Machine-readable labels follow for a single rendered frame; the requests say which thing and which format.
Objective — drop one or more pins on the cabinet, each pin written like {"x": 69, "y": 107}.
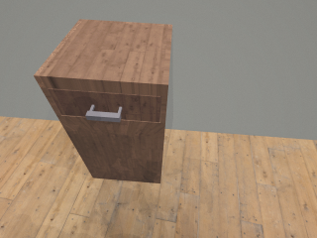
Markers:
{"x": 116, "y": 57}

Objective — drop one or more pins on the handle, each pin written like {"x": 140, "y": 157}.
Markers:
{"x": 103, "y": 116}

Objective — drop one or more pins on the drawer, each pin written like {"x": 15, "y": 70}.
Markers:
{"x": 137, "y": 107}

